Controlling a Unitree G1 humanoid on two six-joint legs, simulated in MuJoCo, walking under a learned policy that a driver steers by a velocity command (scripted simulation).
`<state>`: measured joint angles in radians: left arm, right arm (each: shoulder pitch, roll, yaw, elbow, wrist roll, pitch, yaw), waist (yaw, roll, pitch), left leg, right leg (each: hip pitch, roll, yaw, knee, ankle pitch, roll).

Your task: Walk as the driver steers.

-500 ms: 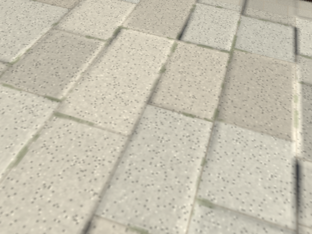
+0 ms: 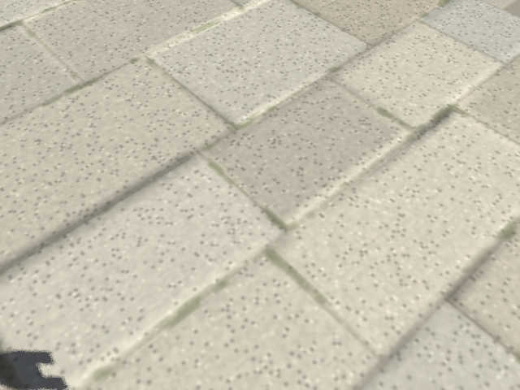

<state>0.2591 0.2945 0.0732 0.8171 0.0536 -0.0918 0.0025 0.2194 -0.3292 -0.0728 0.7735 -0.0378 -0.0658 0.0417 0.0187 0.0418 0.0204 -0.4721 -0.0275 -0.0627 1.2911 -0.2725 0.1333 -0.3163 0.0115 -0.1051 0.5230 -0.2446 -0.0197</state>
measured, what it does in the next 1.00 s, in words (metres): walks ahead, turning right: left foot, then right foot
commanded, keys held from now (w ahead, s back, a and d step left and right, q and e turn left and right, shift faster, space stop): w+e+shift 0.98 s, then q+shift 0.02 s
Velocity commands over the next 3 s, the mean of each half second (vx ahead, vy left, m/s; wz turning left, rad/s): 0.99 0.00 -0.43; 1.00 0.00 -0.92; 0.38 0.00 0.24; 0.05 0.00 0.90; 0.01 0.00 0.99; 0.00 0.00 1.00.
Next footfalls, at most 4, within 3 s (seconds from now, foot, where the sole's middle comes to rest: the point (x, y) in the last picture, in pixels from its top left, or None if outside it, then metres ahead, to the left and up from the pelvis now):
0.26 left None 0.43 0.13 -0.77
0.72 right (332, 276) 0.79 -0.15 -0.77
1.14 left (372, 167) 1.21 -0.32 -0.77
1.58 right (435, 173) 1.19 -0.53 -0.77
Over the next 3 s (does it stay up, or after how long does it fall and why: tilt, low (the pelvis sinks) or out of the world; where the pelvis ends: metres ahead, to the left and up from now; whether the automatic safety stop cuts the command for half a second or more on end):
stays up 1.18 -0.32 0.00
